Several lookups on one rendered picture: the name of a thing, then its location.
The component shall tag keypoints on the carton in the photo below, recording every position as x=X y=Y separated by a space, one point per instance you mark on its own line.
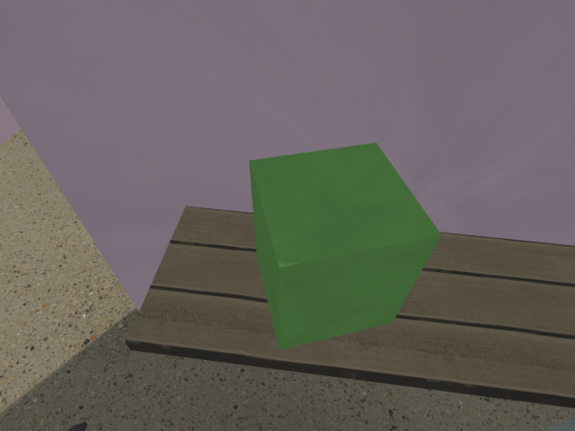
x=340 y=241

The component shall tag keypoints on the table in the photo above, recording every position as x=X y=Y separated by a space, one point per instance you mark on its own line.
x=486 y=316

